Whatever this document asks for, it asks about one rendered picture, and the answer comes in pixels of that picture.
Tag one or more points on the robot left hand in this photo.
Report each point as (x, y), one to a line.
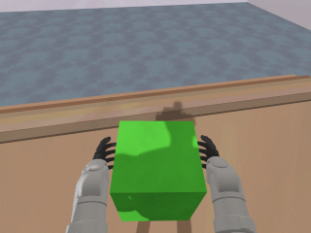
(101, 153)

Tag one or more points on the carton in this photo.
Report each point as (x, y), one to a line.
(157, 172)

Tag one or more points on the right robot forearm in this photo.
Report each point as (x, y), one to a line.
(230, 208)

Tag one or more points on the robot right hand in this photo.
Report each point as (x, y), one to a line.
(210, 149)

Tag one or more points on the left robot forearm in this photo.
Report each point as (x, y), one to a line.
(90, 199)

